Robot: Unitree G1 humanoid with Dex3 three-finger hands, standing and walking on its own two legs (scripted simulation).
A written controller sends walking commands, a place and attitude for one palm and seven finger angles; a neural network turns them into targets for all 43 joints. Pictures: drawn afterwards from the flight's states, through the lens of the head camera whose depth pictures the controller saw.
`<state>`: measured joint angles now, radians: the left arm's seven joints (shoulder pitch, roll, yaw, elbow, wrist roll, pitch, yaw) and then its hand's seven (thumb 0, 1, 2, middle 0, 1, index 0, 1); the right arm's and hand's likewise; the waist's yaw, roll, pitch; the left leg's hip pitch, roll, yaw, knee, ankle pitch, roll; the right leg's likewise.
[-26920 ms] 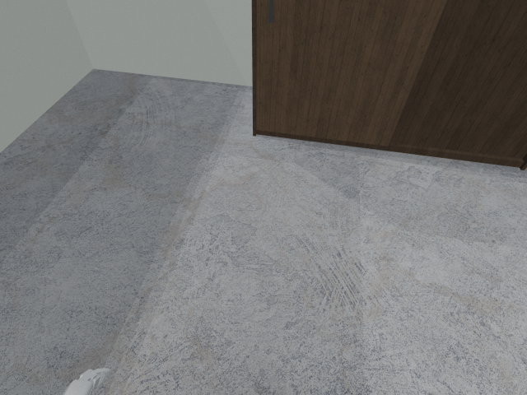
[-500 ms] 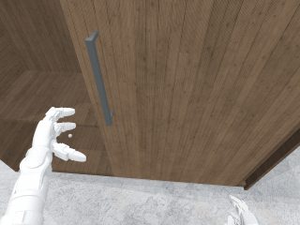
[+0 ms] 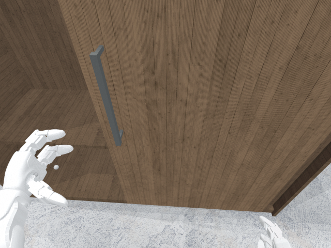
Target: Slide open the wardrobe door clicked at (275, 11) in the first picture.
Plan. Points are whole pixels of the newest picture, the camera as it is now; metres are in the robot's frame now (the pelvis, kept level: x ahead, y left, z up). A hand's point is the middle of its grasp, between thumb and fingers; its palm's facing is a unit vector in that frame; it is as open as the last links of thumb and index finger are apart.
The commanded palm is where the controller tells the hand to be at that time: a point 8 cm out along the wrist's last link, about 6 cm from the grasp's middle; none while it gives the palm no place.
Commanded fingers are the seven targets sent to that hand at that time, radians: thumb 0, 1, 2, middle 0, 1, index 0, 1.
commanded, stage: draw the hand back to the body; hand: left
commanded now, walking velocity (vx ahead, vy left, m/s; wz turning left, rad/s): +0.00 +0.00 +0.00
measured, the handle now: (110, 103) +0.48 +0.21 +0.10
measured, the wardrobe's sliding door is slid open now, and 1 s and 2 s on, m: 0.68 0.68 0.68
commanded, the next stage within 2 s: step back with the hand held close in 1.20 s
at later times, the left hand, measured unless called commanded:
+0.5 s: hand (25, 177) +0.21 +0.28 +0.15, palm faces +0.45 -0.84 -0.32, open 12.0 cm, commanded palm +0.16 +0.31 +0.16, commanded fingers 0.00 0.36 0.64 -0.22 -0.62 -0.22 -0.62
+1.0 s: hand (14, 175) +0.19 +0.28 +0.17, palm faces +0.47 -0.80 -0.36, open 7.7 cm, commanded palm +0.15 +0.31 +0.19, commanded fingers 0.00 0.90 0.90 -0.20 -0.30 -0.20 -0.30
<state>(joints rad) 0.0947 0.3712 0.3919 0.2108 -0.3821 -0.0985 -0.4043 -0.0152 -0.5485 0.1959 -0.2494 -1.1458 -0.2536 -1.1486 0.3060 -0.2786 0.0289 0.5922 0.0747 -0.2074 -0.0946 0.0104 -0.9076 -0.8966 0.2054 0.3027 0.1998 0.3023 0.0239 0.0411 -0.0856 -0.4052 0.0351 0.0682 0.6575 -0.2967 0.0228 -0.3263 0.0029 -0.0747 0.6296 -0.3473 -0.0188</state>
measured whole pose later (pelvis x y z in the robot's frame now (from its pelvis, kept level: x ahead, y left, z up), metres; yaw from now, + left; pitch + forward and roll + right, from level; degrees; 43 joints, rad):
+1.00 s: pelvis +0.01 +0.01 +0.02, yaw +0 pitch -5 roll -1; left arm 0.46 0.34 0.34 -0.39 -0.09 -0.06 0.10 0.01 0.82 0.86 -0.21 -0.34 -0.21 -0.34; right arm 0.20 -0.23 0.02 0.64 0.00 -0.10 -0.07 0.01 -0.91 -0.90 0.21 0.30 0.20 0.30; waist 0.08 0.05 0.01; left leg -0.12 0.00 0.07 0.41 -0.21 0.03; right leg -0.03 -0.01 -0.07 0.36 -0.25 0.00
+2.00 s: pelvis -0.07 +0.04 +0.00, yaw +3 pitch -1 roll -3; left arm 0.50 0.39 0.44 -0.50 -0.02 -0.21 0.12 0.01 0.89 0.89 -0.21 -0.30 -0.21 -0.30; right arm 0.22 -0.21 0.01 0.56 0.01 -0.08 -0.08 0.01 -0.91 -0.90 0.21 0.30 0.20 0.30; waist 0.02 0.01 0.04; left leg -0.42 -0.02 0.05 0.58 -0.15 0.09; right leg -0.30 0.00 0.01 0.56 -0.25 0.03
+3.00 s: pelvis -0.26 +0.07 +0.02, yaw -1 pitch +2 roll -1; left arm 0.63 0.48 0.43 -0.55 -0.03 -0.17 0.14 0.01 0.89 0.89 -0.21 -0.30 -0.21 -0.30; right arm 0.31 -0.16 0.03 0.61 -0.02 -0.10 -0.06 0.01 -0.90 -0.90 0.21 0.30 0.20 0.30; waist -0.03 -0.04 -0.07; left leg -0.34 0.00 0.07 0.48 -0.29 0.02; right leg -0.15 0.06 -0.09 0.45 -0.47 -0.06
